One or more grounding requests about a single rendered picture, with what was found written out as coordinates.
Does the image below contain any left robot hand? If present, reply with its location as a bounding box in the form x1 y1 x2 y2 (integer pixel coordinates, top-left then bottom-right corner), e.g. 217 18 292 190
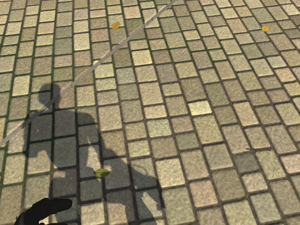
14 198 72 225

